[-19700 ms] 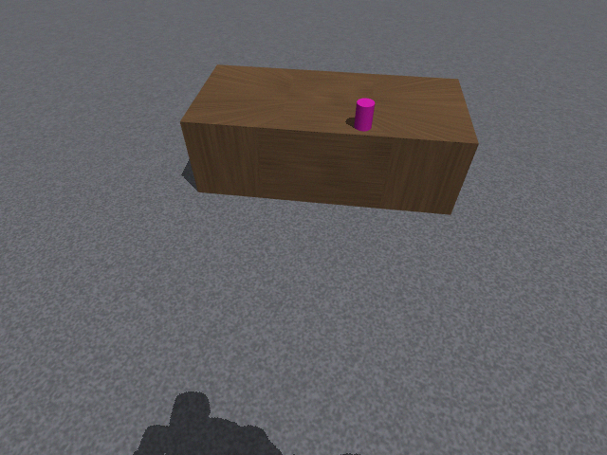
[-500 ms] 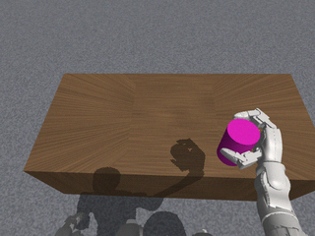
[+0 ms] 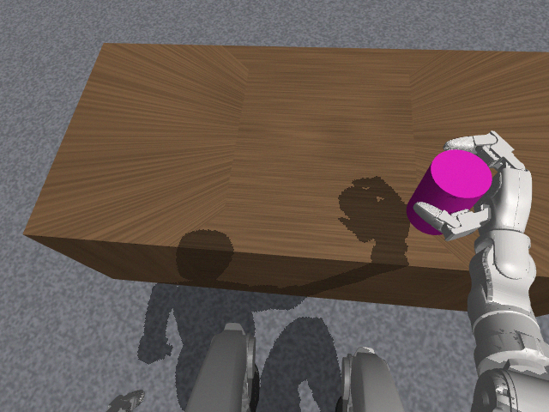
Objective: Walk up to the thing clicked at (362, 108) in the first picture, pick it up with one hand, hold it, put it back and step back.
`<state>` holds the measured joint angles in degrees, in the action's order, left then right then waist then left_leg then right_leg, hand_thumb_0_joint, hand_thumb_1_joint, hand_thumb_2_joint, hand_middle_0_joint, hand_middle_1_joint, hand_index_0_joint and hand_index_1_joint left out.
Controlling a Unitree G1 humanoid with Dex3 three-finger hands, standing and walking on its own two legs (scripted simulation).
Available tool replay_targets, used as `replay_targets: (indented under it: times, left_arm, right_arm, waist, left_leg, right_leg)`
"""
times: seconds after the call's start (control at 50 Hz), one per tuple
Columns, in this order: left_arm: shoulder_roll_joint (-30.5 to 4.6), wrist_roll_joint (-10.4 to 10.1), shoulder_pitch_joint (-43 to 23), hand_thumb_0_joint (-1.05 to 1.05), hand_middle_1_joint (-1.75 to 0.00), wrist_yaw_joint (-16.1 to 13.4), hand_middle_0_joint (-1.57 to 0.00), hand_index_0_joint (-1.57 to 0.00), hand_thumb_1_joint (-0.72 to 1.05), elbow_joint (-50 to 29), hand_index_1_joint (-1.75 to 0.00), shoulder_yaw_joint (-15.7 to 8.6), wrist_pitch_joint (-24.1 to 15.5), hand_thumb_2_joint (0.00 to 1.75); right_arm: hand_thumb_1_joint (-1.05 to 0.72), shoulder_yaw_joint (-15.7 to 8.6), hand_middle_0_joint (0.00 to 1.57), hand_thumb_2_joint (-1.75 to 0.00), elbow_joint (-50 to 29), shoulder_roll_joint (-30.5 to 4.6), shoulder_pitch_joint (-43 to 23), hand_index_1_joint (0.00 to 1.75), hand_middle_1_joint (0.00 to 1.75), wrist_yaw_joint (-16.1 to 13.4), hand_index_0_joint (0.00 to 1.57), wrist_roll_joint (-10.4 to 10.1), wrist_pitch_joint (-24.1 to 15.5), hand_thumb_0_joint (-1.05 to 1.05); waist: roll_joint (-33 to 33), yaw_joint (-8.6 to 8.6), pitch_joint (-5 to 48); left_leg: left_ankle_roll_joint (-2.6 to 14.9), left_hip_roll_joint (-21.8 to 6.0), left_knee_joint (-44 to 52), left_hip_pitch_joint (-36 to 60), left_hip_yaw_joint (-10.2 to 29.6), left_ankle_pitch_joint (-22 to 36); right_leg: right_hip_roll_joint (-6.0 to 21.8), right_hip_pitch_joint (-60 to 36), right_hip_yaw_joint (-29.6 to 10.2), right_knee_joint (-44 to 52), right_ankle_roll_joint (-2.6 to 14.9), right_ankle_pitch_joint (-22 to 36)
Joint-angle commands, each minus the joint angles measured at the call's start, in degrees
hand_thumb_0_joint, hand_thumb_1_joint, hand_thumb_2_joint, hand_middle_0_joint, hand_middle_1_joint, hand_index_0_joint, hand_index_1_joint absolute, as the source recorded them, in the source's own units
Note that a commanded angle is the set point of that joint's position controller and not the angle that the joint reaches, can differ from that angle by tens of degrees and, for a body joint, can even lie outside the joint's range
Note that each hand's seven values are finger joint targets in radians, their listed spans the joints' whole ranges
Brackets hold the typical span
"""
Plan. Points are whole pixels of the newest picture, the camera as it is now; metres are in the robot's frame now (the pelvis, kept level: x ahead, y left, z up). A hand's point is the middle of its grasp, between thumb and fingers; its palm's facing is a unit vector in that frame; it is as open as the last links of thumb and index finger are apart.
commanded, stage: crouch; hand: right
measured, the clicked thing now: (444, 195) +0.44 -0.18 -0.01
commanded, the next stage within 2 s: lower in 0.32 s
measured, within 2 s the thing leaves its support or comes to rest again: rests again in 1.36 s
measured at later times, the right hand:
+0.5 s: hand (444, 194) +0.46 -0.19 -0.04, palm faces +0.12 +0.99 -0.01, open 10.6 cm
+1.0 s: hand (428, 211) +0.47 -0.19 -0.11, palm faces +0.12 +0.99 -0.02, open 10.6 cm
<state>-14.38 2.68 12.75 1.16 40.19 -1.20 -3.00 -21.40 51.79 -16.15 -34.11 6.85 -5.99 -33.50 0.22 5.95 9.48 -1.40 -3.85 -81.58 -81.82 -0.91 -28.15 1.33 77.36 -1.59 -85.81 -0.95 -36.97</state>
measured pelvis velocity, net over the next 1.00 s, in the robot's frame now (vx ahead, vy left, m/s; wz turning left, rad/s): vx -0.03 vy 0.00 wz -0.01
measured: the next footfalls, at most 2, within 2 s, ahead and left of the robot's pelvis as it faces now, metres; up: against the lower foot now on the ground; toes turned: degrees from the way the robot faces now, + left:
none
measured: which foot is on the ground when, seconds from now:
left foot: down 0.00-1.00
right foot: down 0.00-1.00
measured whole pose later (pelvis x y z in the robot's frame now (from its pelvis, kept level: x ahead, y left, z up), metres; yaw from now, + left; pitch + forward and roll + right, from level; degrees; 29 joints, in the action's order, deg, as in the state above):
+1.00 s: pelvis -0.03 +0.00 -0.11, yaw -1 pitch +35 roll +2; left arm -15.6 3.6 10.2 1.9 38.0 -0.5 -1.9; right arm -24.2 55.3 -20.5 -45.1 6.7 -3.0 -30.6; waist 1.3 7.9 10.1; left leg -1.9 -5.2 -103.3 -107.4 -0.3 -30.7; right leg -0.6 103.5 -3.0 -109.3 -0.7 -40.7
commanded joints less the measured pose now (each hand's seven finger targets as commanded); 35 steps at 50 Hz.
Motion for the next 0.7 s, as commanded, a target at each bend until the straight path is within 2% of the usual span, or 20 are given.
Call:
replay_targets:
  times: [0.0, 0.02, 0.08, 0.1, 0.12, 0.16, 0.22, 0.26, 0.3, 0.32, 0.38, 0.46, 0.48, 0.5, 0.54, 0.56, 0.58, 0.62, 0.66, 0.68]
  left_arm:
    - [-10.0, 0.2, 5.8, 0.00, -0.30, -0.3, -0.20, -0.20, 0.91, -4.4, -0.30, -3.7, -1.2, 0.91]
    - [-9.9, 0.3, 6.1, 0.00, -0.30, -0.3, -0.20, -0.20, 0.91, -4.1, -0.30, -3.6, -1.0, 0.90]
    - [-10.1, 0.2, 5.6, 0.00, -0.30, -0.3, -0.20, -0.20, 0.91, -4.6, -0.30, -3.7, -1.1, 0.90]
    - [-10.0, 0.3, 5.8, 0.00, -0.30, -0.3, -0.20, -0.20, 0.91, -4.5, -0.30, -3.5, -1.0, 0.90]
    - [-10.2, 0.2, 5.3, 0.00, -0.30, -0.3, -0.20, -0.20, 0.92, -4.9, -0.30, -3.6, -1.1, 0.90]
    - [-10.3, 0.3, 5.4, 0.00, -0.30, -0.3, -0.20, -0.20, 0.91, -4.8, -0.30, -3.6, -0.9, 0.90]
    - [-10.2, 0.3, 4.6, 0.00, -0.30, -0.3, -0.20, -0.20, 0.92, -5.0, -0.30, -3.4, -0.9, 0.89]
    - [-10.6, 0.3, 5.2, 0.00, -0.30, -0.5, -0.20, -0.20, 0.92, -5.1, -0.30, -3.7, -1.0, 0.89]
    - [-10.6, 0.1, 5.2, 0.00, -0.30, -0.4, -0.20, -0.20, 0.91, -5.1, -0.30, -3.6, -1.0, 0.90]
    - [-10.6, 0.2, 5.7, 0.00, -0.30, -0.5, -0.20, -0.20, 0.91, -5.1, -0.30, -3.6, -0.9, 0.90]
    - [-10.6, 0.1, 5.6, 0.00, -0.30, -0.5, -0.20, -0.20, 0.91, -5.5, -0.30, -3.6, -0.6, 0.90]
    - [-10.0, 0.0, 4.6, 0.00, -0.30, -0.4, -0.20, -0.20, 0.90, -5.6, -0.30, -3.4, -0.8, 0.91]
    - [-10.1, 0.1, 4.9, 0.00, -0.30, -0.3, -0.20, -0.20, 0.90, -4.9, -0.30, -3.2, -0.8, 0.90]
    - [-10.2, 0.2, 4.8, 0.00, -0.30, -0.3, -0.20, -0.20, 0.91, -5.3, -0.30, -3.4, -0.9, 0.90]
    - [-10.5, 0.5, 5.2, 0.00, -0.30, -0.3, -0.20, -0.20, 0.91, -4.9, -0.30, -3.4, -0.8, 0.90]
    - [-10.4, 0.7, 5.0, 0.00, -0.30, -0.3, -0.20, -0.20, 0.91, -5.3, -0.30, -3.4, -0.9, 0.89]
    - [-10.8, 0.8, 5.1, 0.00, -0.30, -0.1, -0.20, -0.20, 0.91, -5.1, -0.30, -3.5, -0.9, 0.89]
    - [-10.7, 1.0, 5.3, 0.00, -0.30, -0.1, -0.20, -0.20, 0.91, -5.3, -0.30, -3.3, -0.7, 0.90]
    - [-11.1, 1.2, 5.5, 0.00, -0.30, 0.1, -0.20, -0.20, 0.90, -5.6, -0.30, -3.5, -0.7, 0.90]
    - [-11.2, 1.2, 5.5, 0.00, -0.30, 0.0, -0.20, -0.20, 0.90, -5.7, -0.30, -3.6, -0.8, 0.90]
  right_arm:
    - [-0.18, -1.6, 1.26, -1.31, -12.8, -11.2, -22.0, 1.41, 1.41, 0.6, 1.30, -0.5, -4.7, 0.00]
    - [-0.18, -2.9, 1.26, -1.30, -11.8, -13.3, -22.0, 1.41, 1.41, 0.5, 1.30, -0.3, -4.5, 0.00]
    - [-0.17, -1.8, 1.25, -1.29, -11.6, -11.8, -24.2, 1.39, 1.39, 0.9, 1.28, -0.4, -4.2, 0.00]
    - [-0.16, -3.0, 1.25, -1.29, -11.9, -13.7, -24.1, 1.40, 1.40, 0.8, 1.29, -0.3, -4.1, 0.00]
    - [-0.16, -1.3, 1.25, -1.29, -11.9, -12.0, -25.2, 1.40, 1.40, 1.0, 1.29, -0.1, -3.8, 0.00]
    - [-0.19, -2.9, 1.25, -1.29, -11.3, -14.2, -25.6, 1.39, 1.39, 0.7, 1.29, 0.2, -3.5, 0.00]
    - [-0.19, -1.9, 1.26, -1.29, -11.4, -13.2, -27.0, 1.40, 1.40, 0.9, 1.29, 0.2, -3.0, 0.00]
    - [-0.17, -2.7, 1.25, -1.29, -14.2, -14.9, -28.6, 1.39, 1.39, 1.0, 1.28, 0.1, -2.7, 0.00]
    - [-0.14, -2.2, 1.23, -1.27, -11.4, -12.8, -26.5, 1.38, 1.37, 1.3, 1.27, -0.1, -1.9, 0.00]
    - [-0.13, -3.7, 1.24, -1.28, -12.7, -15.1, -27.1, 1.39, 1.39, 1.0, 1.28, -0.1, -1.9, 0.00]
    - [-0.14, -3.5, 1.26, -1.30, -12.3, -14.8, -26.9, 1.41, 1.41, 1.2, 1.30, 0.1, -1.4, 0.00]
    - [-0.12, -3.1, 1.22, -1.26, -10.6, -13.3, -25.9, 1.36, 1.36, 0.9, 1.25, -0.1, -0.7, 0.00]
    - [-0.11, -2.6, 1.21, -1.25, -6.3, -12.1, -24.2, 1.36, 1.36, 1.0, 1.25, 0.1, -0.6, 0.00]
    - [-0.15, -2.9, 1.22, -1.26, -9.6, -12.6, -25.4, 1.36, 1.36, 0.9, 1.26, 0.1, -1.2, 0.00]
    - [-0.16, -4.2, 1.23, -1.27, -7.8, -14.6, -25.0, 1.38, 1.38, 0.7, 1.27, 0.6, -1.8, 0.00]
    - [-0.17, -3.8, 1.24, -1.27, -11.2, -15.2, -27.5, 1.38, 1.38, 0.8, 1.28, 0.8, -2.5, 0.00]
    - [-0.16, -3.4, 1.23, -1.28, -9.4, -14.0, -27.8, 1.38, 1.38, 1.0, 1.27, 0.8, -2.6, 0.00]
    - [-0.15, -4.3, 1.23, -1.27, -10.0, -15.3, -28.7, 1.38, 1.38, 0.6, 1.26, 0.9, -3.3, 0.00]
    - [-0.14, -3.0, 1.22, -1.26, -12.3, -14.7, -32.3, 1.36, 1.36, 0.8, 1.25, 1.2, -3.9, 0.00]
    - [-0.14, -3.8, 1.21, -1.27, -13.2, -15.8, -32.9, 1.37, 1.37, 0.6, 1.25, 1.2, -4.0, 0.00]
  waist:
    - [4.0, 0.69, 32.6]
    - [4.3, 0.14, 32.5]
    - [3.8, 1.16, 33.8]
    - [4.1, 0.64, 33.8]
    - [4.8, 0.92, 34.6]
    - [4.8, 0.59, 32.9]
    - [5.1, 1.11, 33.3]
    - [7.2, 0.67, 37.1]
    - [5.3, 1.70, 34.5]
    - [5.5, 0.94, 36.0]
    - [4.5, 1.34, 37.5]
    - [3.4, 1.43, 33.9]
    - [3.0, 2.26, 30.3]
    - [3.3, 1.56, 32.8]
    - [3.8, 1.51, 32.6]
    - [5.0, 1.51, 34.4]
    - [5.5, 1.59, 34.7]
    - [5.9, 1.44, 34.8]
    - [8.4, 2.22, 38.1]
    - [8.5, 1.86, 40.2]
  left_leg:
    - [3.39, 2.2, 5.4, 20.8, -0.3, 12.5]
    - [3.34, 2.1, 5.1, 21.5, 0.0, 12.1]
    - [3.11, 2.0, 4.2, 20.4, 0.0, 11.4]
    - [3.12, 1.8, 3.8, 20.6, 0.3, 12.0]
    - [3.12, 1.9, 3.3, 19.2, 0.2, 10.9]
    - [3.07, 1.9, 3.1, 17.6, -0.1, 8.5]
    - [3.02, 1.7, 2.1, 15.8, -0.1, 7.3]
    - [3.04, 1.6, 1.5, 16.6, 0.4, 9.4]
    - [3.20, 1.7, 0.5, 14.4, -0.3, 9.7]
    - [3.22, 1.6, 0.1, 15.5, 0.0, 11.3]
    - [3.16, 1.6, -0.4, 16.9, 0.0, 12.0]
    - [2.76, 1.6, -0.8, 13.9, 0.3, 7.8]
    - [2.90, 1.6, -2.0, 11.1, 0.0, 7.4]
    - [2.94, 1.7, -2.6, 11.3, 0.1, 7.5]
    - [3.06, 1.6, -4.2, 9.1, 0.1, 8.1]
    - [3.12, 1.5, -4.8, 9.5, 0.2, 8.3]
    - [3.18, 1.5, -5.5, 7.7, 0.0, 7.8]
    - [3.25, 1.5, -6.9, 5.7, -0.4, 7.4]
    - [3.29, 1.2, -8.1, 5.3, -0.3, 7.6]
    - [3.14, 1.2, -8.3, 6.1, -0.3, 7.3]
  right_leg:
    - [-1.5, -11.7, -0.6, 9.8, 1.33, 16.3]
    - [-1.5, -10.0, -0.1, 9.3, 1.44, 15.4]
    - [-1.7, -8.6, -0.1, 7.8, 1.58, 14.4]
    - [-1.7, -7.7, 0.3, 7.0, 1.63, 14.7]
    - [-1.7, -8.1, 0.0, 6.9, 1.48, 14.0]
    - [-1.7, -6.7, -0.3, 7.2, 1.56, 11.7]
    - [-1.9, -5.7, -0.3, 6.1, 1.64, 10.4]
    - [-1.8, -6.9, 0.0, 4.7, 1.57, 12.5]
    - [-1.6, -5.8, -0.7, 4.4, 1.50, 13.0]
    - [-1.6, -5.6, -0.3, 3.6, 1.59, 14.4]
    - [-1.7, -4.4, -0.2, 2.7, 1.70, 14.8]
    - [-1.8, 0.1, 0.0, 1.5, 2.15, 10.1]
    - [-1.8, 2.0, -0.3, 0.9, 2.06, 9.9]
    - [-1.8, 2.2, -0.3, 0.2, 2.09, 10.0]
    - [-1.9, 2.8, -0.2, -1.2, 2.01, 10.9]
    - [-1.9, 2.8, -0.2, -1.4, 1.95, 11.0]
    - [-2.0, 2.3, -0.4, -1.7, 1.77, 11.0]
    - [-1.9, 2.4, -0.7, -2.3, 1.62, 10.9]
    - [-2.1, 1.6, -1.0, -2.9, 1.35, 11.2]
    - [-2.2, 1.3, -0.8, -3.6, 1.45, 10.8]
